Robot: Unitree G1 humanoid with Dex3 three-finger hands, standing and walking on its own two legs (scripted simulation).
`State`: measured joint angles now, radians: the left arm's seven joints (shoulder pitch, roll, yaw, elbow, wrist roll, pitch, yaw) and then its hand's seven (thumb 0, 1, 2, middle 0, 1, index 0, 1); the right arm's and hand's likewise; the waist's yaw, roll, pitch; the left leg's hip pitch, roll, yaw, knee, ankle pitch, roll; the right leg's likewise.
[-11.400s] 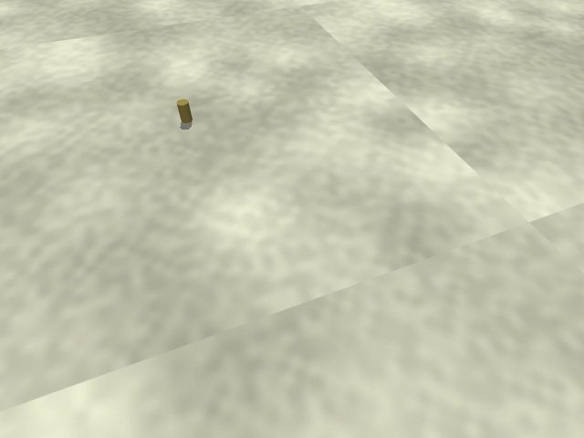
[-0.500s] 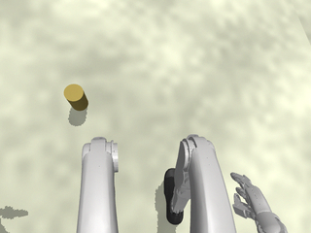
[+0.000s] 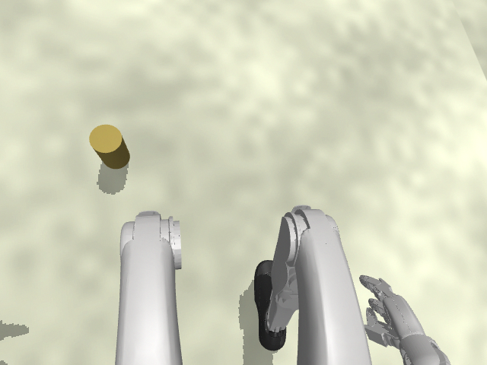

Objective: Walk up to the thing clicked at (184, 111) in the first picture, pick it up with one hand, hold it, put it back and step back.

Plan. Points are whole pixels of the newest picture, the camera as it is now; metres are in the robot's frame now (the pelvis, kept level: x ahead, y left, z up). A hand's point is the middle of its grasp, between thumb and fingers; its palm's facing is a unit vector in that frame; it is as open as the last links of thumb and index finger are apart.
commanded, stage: approach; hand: left
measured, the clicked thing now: (111, 148) +0.51 +0.26 -0.31
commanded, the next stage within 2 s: close in in 0.62 s
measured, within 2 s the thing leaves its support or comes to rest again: neither
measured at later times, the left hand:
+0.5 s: hand out of the picture +0.41 +0.41 -0.12, palm faces +0.33 -0.94 +0.01, open 17.6 cm
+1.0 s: hand (73, 164) +0.44 +0.32 -0.25, palm faces +0.39 -0.92 +0.02, open 17.5 cm
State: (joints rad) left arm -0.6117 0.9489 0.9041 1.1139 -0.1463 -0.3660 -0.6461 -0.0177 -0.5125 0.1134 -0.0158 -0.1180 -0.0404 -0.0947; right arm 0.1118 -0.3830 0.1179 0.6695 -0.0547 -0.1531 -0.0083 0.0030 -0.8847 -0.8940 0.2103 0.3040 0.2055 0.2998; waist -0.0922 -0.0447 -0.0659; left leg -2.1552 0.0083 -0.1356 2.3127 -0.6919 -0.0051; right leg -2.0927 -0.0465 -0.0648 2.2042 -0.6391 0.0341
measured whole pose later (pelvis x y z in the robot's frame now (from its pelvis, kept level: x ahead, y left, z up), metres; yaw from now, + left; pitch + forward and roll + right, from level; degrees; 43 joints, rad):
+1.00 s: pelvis -0.02 +0.02 -0.08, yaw -8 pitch +12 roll -17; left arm -0.69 0.96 0.76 1.55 -0.08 -1.02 -0.17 -0.02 -0.61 0.13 -0.04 -0.16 -0.08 -0.14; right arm -0.16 -0.40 0.49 0.54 -0.33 0.01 0.09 0.00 -0.89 -0.89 0.21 0.30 0.21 0.30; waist -0.24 -0.27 0.30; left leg -2.21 0.01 -0.34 2.67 -0.71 0.00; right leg -2.07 0.03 -0.20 2.39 -0.58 0.07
